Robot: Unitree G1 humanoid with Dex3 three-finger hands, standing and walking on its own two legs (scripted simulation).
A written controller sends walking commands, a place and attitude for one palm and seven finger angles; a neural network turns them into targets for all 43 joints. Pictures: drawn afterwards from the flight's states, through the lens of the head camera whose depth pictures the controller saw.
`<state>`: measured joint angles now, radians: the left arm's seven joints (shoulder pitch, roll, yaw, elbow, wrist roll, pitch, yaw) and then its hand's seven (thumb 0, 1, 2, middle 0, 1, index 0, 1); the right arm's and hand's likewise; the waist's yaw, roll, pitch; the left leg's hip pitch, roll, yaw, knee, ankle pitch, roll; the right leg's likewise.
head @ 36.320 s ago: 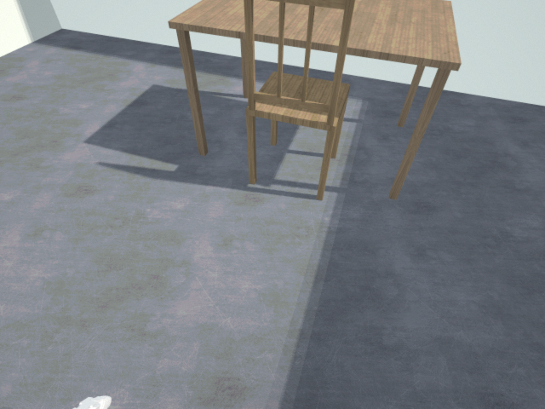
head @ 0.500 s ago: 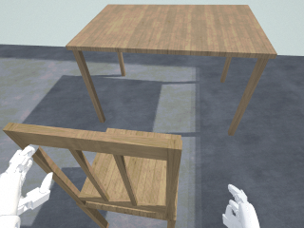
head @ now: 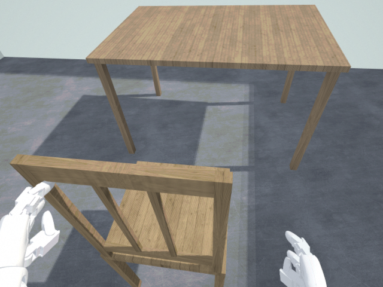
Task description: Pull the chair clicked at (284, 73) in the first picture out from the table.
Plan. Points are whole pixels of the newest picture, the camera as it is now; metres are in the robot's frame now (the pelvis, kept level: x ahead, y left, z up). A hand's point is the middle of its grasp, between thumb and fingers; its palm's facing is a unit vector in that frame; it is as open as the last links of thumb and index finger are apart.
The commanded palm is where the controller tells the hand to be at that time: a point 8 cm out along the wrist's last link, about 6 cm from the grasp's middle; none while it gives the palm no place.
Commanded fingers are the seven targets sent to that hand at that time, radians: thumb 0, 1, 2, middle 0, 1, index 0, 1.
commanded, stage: step back with the hand held close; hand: left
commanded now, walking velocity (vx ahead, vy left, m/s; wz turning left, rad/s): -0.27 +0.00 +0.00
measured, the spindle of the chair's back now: (122, 223) +0.25 +0.22 -0.05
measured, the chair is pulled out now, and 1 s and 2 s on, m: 0.66 0.69 0.69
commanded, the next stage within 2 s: stop stepping back and stand still in 1.08 s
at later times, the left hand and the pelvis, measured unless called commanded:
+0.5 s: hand (35, 270) +0.11 +0.26 +0.11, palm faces +0.11 -0.79 -0.60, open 6.5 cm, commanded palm +0.06 +0.31 +0.18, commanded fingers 0.00 0.90 0.90 -0.20 -0.30 -0.20 -0.30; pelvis -0.08 +0.01 +0.00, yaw -1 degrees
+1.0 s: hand out of the picture +0.06 +0.29 +0.18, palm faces +0.40 -0.79 -0.46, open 7.4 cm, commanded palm -0.02 +0.34 +0.18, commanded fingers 0.00 0.90 0.90 -0.20 -0.30 -0.20 -0.30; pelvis -0.15 +0.04 -0.01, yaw +1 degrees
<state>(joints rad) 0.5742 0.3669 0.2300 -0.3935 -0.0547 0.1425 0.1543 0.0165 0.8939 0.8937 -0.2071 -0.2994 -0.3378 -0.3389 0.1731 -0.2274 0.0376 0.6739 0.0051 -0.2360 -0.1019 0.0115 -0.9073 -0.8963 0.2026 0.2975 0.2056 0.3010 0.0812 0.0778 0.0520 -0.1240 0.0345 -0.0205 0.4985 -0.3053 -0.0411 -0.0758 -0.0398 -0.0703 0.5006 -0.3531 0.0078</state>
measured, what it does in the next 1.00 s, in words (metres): walks backwards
